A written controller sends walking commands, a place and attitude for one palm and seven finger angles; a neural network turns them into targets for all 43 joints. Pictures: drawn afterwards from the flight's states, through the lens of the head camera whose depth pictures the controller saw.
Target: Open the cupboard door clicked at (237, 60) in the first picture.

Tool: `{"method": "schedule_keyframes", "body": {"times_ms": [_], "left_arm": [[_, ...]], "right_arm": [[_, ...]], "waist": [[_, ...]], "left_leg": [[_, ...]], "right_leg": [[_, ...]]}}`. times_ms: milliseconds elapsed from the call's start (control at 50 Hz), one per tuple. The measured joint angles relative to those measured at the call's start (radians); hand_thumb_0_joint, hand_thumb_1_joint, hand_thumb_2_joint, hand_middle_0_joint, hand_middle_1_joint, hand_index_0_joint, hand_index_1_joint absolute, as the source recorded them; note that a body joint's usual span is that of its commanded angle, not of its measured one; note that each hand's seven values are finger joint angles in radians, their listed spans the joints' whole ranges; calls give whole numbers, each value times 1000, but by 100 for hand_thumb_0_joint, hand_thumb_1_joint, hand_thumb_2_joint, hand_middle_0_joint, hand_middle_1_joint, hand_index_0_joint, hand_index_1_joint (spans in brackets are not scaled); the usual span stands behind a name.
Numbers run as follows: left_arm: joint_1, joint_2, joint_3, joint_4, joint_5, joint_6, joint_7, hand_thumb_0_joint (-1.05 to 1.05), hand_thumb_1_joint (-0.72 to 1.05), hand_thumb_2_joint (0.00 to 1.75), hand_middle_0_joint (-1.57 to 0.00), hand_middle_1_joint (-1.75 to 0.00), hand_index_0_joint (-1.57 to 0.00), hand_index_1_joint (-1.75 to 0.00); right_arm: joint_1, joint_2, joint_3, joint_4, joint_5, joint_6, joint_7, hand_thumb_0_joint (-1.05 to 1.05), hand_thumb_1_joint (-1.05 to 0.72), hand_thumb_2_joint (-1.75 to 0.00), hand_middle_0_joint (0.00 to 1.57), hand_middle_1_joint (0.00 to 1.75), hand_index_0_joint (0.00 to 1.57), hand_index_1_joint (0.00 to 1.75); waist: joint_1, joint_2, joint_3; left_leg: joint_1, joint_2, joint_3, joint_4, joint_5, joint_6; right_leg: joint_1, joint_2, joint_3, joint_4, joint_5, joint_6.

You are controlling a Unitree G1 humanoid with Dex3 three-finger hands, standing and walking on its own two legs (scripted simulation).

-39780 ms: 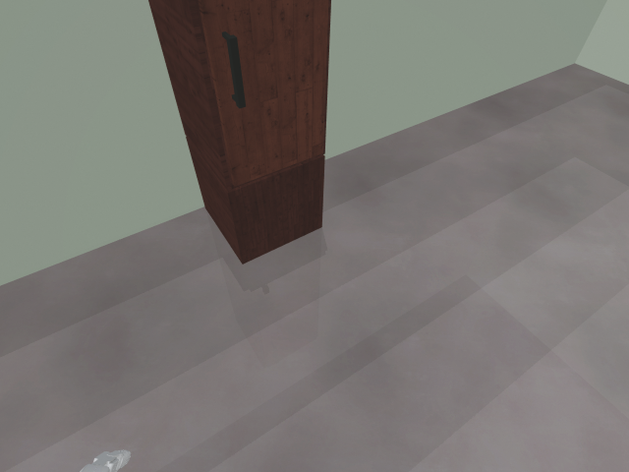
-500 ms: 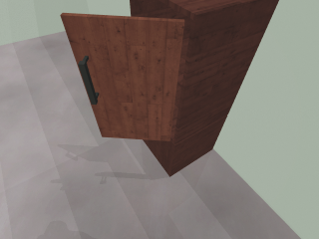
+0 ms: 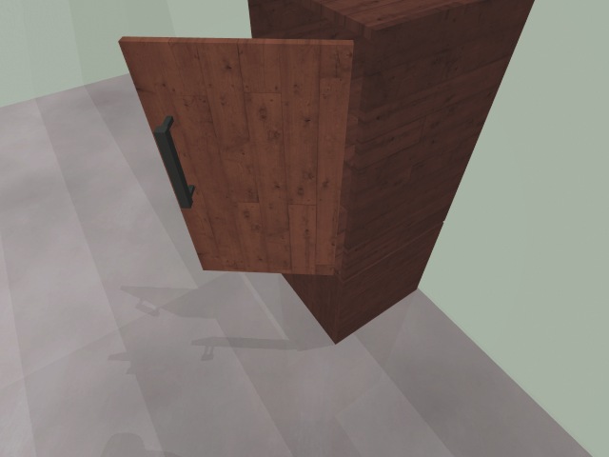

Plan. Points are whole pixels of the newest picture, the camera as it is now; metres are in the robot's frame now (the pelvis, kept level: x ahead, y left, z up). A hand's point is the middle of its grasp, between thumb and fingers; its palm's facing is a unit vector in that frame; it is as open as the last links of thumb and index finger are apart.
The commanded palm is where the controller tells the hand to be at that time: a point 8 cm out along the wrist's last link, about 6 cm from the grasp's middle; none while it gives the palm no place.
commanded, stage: look again from close up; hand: left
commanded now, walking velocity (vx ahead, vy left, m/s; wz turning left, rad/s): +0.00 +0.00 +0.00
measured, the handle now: (178, 164) +0.59 +0.27 +0.04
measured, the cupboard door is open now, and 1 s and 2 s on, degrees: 53 53 53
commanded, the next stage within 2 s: shuffle to correct the standing spot in 0.26 s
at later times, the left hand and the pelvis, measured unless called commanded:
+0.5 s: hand out of the picture +0.02 +0.19 -0.17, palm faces +0.00 -0.98 -0.21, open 7.4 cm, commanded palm none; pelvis +0.01 +0.01 +0.00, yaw -1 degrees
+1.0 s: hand out of the picture +0.11 +0.21 -0.17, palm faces -0.03 -0.97 -0.23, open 7.4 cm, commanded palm none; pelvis +0.05 +0.03 +0.00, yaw -2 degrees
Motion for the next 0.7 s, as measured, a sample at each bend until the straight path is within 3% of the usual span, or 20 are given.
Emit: {"method": "schedule_keyframes", "body": {"times_ms": [280, 540, 660, 700], "left_arm": [[-32, 59, 6, -28, -1, 11, -8, 0, 91, 90, -20, -30, -20, -30], [-16, 57, 14, -32, 7, 21, -19, 0, 91, 90, -20, -30, -20, -30], [28, 61, 32, -34, 12, 29, -20, 0, 91, 90, -20, -30, -20, -30], [33, 67, 37, -29, 13, 40, -18, 0, 91, 90, -20, -30, -20, -30]], "right_arm": [[-36, 2, 13, 9, 3, -5, 3, 1, -92, -90, 20, 30, 20, 30], [-32, -11, 7, 6, -1, 11, 15, 1, -91, -90, 20, 30, 20, 30], [-9, -17, 0, -4, -3, 18, 20, 1, -91, -90, 20, 30, 20, 30], [-5, -14, 2, -14, -5, 6, 19, 1, -91, -90, 20, 30, 20, 30]], "waist": [[10, -43, 0], [20, -43, 0], [33, -66, 1], [34, -80, 6]], "left_leg": [[23, -11, 23, -35, 11, 10], [11, -17, 25, 1, -16, 16], [14, -42, 41, 45, -69, 40], [18, -53, 55, 46, -81, 52]], "right_leg": [[6, -13, 21, -14, 7, 11], [1, -20, 23, 10, -16, 16], [4, -48, 37, 48, -61, 36], [-21, -59, 39, 107, -89, 12]]}}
